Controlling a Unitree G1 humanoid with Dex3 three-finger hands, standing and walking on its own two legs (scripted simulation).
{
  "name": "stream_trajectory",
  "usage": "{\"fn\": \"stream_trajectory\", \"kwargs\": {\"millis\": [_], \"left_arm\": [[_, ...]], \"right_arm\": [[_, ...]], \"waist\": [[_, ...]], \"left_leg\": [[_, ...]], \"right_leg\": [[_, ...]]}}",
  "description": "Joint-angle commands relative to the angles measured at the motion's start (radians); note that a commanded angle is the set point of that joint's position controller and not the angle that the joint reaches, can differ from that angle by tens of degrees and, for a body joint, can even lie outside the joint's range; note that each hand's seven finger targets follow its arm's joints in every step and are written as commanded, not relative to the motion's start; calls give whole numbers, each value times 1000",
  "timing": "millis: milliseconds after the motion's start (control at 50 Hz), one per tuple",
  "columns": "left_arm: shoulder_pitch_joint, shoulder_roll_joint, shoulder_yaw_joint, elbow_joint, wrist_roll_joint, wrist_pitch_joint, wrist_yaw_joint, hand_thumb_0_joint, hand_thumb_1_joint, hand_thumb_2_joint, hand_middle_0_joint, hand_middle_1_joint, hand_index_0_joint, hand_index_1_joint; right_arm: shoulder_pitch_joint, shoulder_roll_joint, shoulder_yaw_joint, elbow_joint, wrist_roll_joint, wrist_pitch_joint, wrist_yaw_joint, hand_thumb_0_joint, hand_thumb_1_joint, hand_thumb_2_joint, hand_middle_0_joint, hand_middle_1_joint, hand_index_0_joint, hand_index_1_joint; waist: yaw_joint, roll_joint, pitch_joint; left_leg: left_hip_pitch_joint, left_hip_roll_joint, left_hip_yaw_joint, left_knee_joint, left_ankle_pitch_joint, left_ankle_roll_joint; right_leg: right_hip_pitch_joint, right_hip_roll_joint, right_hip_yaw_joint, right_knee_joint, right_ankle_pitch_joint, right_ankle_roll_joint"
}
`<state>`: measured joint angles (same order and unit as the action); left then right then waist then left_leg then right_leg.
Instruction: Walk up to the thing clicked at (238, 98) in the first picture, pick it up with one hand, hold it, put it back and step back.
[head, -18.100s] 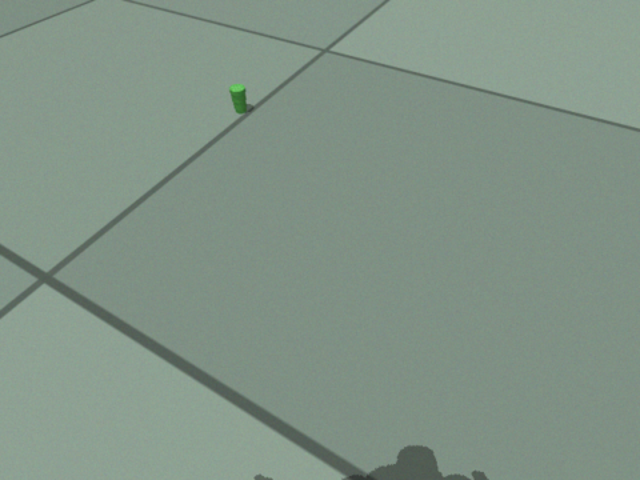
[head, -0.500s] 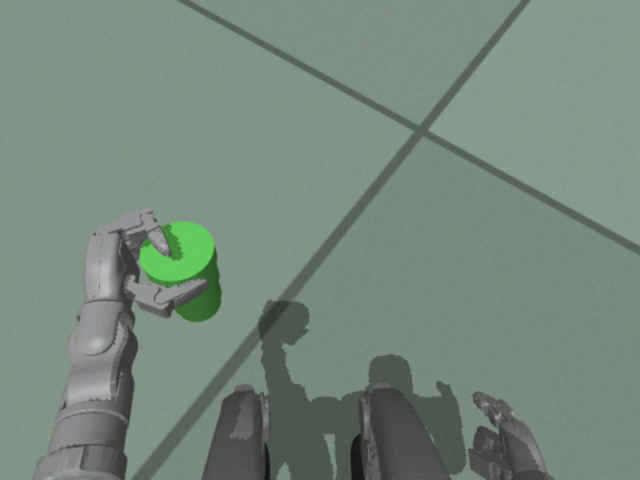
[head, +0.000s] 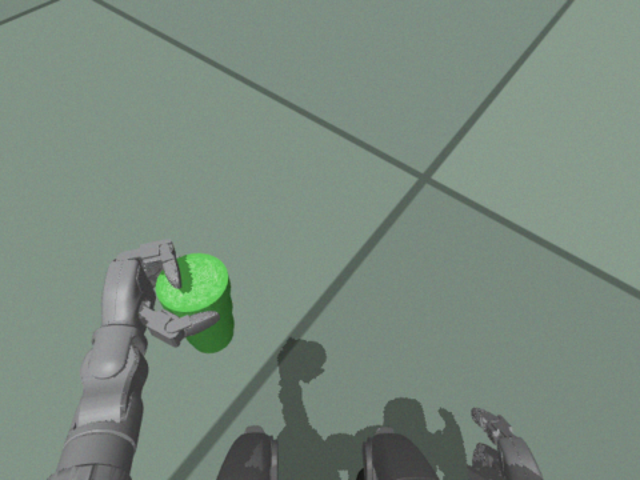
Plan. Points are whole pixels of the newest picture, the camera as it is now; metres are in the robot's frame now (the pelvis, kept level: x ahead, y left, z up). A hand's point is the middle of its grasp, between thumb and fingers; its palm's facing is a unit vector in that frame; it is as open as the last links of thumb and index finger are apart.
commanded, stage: lift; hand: left
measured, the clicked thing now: (203, 310) +0.34 +0.16 -0.05
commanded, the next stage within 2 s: hold in 0.40 s
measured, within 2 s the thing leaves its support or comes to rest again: neither
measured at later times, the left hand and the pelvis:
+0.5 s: hand (186, 270) +0.35 +0.16 +0.05, palm faces +0.02 -1.00 -0.02, open 7.6 cm; pelvis +0.02 -0.01 +0.03, yaw +0 degrees
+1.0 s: hand (184, 268) +0.34 +0.16 +0.07, palm faces +0.03 -1.00 -0.03, open 7.8 cm; pelvis +0.02 -0.01 +0.04, yaw +0 degrees
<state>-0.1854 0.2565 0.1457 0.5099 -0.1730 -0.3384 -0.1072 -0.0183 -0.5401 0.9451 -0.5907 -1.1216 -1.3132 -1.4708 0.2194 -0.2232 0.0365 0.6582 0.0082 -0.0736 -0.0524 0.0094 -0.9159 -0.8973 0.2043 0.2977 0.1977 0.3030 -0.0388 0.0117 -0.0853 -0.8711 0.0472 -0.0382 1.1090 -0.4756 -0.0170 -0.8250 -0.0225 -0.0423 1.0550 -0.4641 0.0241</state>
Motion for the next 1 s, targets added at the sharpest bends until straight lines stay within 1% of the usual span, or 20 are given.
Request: {"fn": "stream_trajectory", "kwargs": {"millis": [0, 60, 80, 120, 180, 200, 220, 280, 300, 340, 380, 400, 460, 500, 540, 560, 600, 740, 800, 980], "left_arm": [[-380, 144, 78, -319, -51, -124, -8, 0, 103, 1292, -1285, -1467, -1305, -1467], [-385, 174, 103, -342, -48, -131, -10, 0, 99, 1293, -1285, -1466, -1307, -1465], [-356, 136, 80, -321, -52, -129, -13, 0, 90, 1292, -1293, -1471, -1315, -1470], [-373, 145, 93, -343, -60, -132, -11, 0, 96, 1295, -1285, -1470, -1306, -1470], [-340, 124, 81, -309, -57, -128, -13, 0, 77, 1277, -1267, -1448, -1286, -1450], [-335, 104, 59, -286, -55, -126, -20, 0, 73, 1275, -1269, -1449, -1287, -1451], [-382, 149, 90, -344, -52, -135, -17, 0, 70, 1276, -1263, -1445, -1281, -1448], [-341, 134, 72, -321, -45, -136, -33, 0, 103, 1271, -1265, -1439, -1285, -1439], [-346, 146, 92, -336, -50, -137, -33, 0, 98, 1266, -1268, -1443, -1290, -1441], [-330, 125, 83, -316, -58, -136, -38, 0, 109, 1281, -1275, -1453, -1298, -1450], [-352, 138, 103, -355, -65, -140, -32, 0, 94, 1266, -1275, -1446, -1296, -1445], [-312, 117, 88, -311, -65, -133, -35, 0, 89, 1280, -1271, -1455, -1293, -1454], [-328, 124, 83, -315, -60, -138, -39, 0, 83, 1267, -1273, -1449, -1294, -1449], [-343, 144, 99, -334, -55, -140, -44, 0, 94, 1249, -1250, -1428, -1266, -1431], [-329, 114, 75, -318, -57, -137, -46, 0, 69, 1212, -1220, -1397, -1237, -1397], [-357, 145, 105, -359, -56, -142, -39, 0, 58, 1210, -1212, -1393, -1229, -1394], [-324, 109, 81, -310, -58, -132, -36, 0, 51, 1208, -1210, -1387, -1225, -1390], [-326, 111, 75, -334, -51, -138, -34, 0, 56, 1209, -1226, -1397, -1238, -1403], [-330, 128, 97, -345, -50, -138, -24, 0, 61, 1208, -1221, -1393, -1232, -1399], [-299, 92, 58, -353, -50, -125, -23, 0, 61, 1195, -1212, -1384, -1223, -1389]], "right_arm": [[10, -149, -61, -108, 4, -38, -16, 0, -909, -899, 200, 300, 200, 300], [20, -142, -61, -99, 2, -33, -20, 0, -912, -899, 200, 300, 200, 300], [3, -134, -57, -113, 1, -34, -20, 0, -912, -899, 200, 300, 200, 300], [17, -135, -61, -101, 3, -36, -22, 0, -915, -900, 200, 300, 200, 300], [9, -135, -62, -103, 2, -34, -25, 0, -913, -900, 200, 300, 200, 300], [15, -136, -63, -98, -1, -34, -24, 0, -914, -900, 200, 300, 200, 300], [16, -141, -68, -99, 0, -34, -25, 0, -912, -899, 200, 300, 200, 300], [17, -138, -68, -103, -4, -27, -25, 0, -908, -898, 200, 300, 200, 300], [16, -140, -69, -106, -1, -26, -27, 0, -909, -898, 200, 300, 200, 300], [12, -133, -65, -105, -4, -26, -26, 0, -908, -897, 200, 300, 200, 300], [20, -134, -66, -103, -3, -26, -25, 0, -911, -898, 200, 300, 200, 300], [23, -136, -68, -100, -3, -23, -26, 0, -910, -898, 200, 300, 200, 300], [23, -145, -73, -101, -2, -20, -25, 0, -913, -899, 200, 300, 200, 300], [18, -138, -73, -102, -6, -16, -27, 0, -908, -899, 199, 300, 199, 300], [10, -133, -68, -112, -5, -15, -28, 0, -911, -899, 199, 300, 200, 300], [16, -134, -71, -104, -8, -14, -28, 0, -910, -899, 199, 300, 199, 300], [12, -138, -71, -108, -5, -11, -28, 0, -910, -900, 199, 300, 200, 300], [7, -136, -74, -111, -5, -8, -25, 0, -917, -903, 200, 300, 200, 300], [6, -139, -77, -114, -4, -10, -25, 0, -916, -903, 200, 300, 200, 300], [0, -135, -73, -116, -4, -10, -27, 0, -920, -904, 200, 300, 200, 300]], "waist": [[3, 98, -377], [12, 87, -394], [7, 61, -354], [5, 53, -363], [-2, 41, -337], [-10, 43, -344], [1, 71, -364], [2, 79, -350], [8, 66, -349], [2, 54, -346], [8, 67, -357], [5, 66, -358], [0, 66, -324], [3, 62, -337], [-1, 32, -308], [8, 50, -333], [2, 38, -304], [7, 54, -312], [9, 51, -304], [1, 45, -296]], "left_leg": [[343, -30, -7, -223, 206, 7], [344, -34, 3, -232, 231, 11], [329, -37, 9, -240, 212, 15], [334, -38, 17, -246, 216, 17], [341, -39, 24, -257, 232, 19], [359, -36, 20, -259, 256, 16], [379, -37, 22, -259, 275, 16], [402, -36, 19, -276, 290, 11], [409, -37, 22, -279, 292, 14], [401, -39, 25, -280, 303, 14], [414, -38, 25, -284, 330, 13], [423, -37, 26, -282, 353, 13], [442, -33, 24, -299, 364, 11], [434, -38, 30, -297, 351, 14], [416, -41, 35, -300, 336, 18], [414, -42, 38, -302, 334, 18], [436, -38, 37, -313, 351, 16], [464, -37, 31, -336, 350, 11], [467, -39, 37, -344, 334, 13], [496, -36, 33, -364, 344, 10]], "right_leg": [[161, 38, -11, -165, 222, -43], [220, 33, -3, -184, 248, -42], [238, 34, 1, -204, 240, -36], [268, 31, 9, -220, 253, -33], [285, 31, 12, -236, 274, -31], [284, 34, 7, -233, 290, -35], [293, 31, 11, -233, 310, -35], [300, 32, 6, -242, 314, -39], [317, 32, 8, -253, 320, -36], [344, 33, 10, -257, 333, -34], [360, 32, 11, -254, 359, -34], [353, 34, 10, -257, 372, -35], [341, 35, 7, -263, 375, -38], [369, 32, 14, -274, 383, -34], [386, 29, 18, -290, 386, -27], [405, 26, 21, -289, 390, -26], [390, 30, 17, -293, 394, -28], [405, 33, 7, -306, 371, -34], [410, 31, 13, -315, 367, -32], [424, 34, 7, -330, 367, -33]]}}
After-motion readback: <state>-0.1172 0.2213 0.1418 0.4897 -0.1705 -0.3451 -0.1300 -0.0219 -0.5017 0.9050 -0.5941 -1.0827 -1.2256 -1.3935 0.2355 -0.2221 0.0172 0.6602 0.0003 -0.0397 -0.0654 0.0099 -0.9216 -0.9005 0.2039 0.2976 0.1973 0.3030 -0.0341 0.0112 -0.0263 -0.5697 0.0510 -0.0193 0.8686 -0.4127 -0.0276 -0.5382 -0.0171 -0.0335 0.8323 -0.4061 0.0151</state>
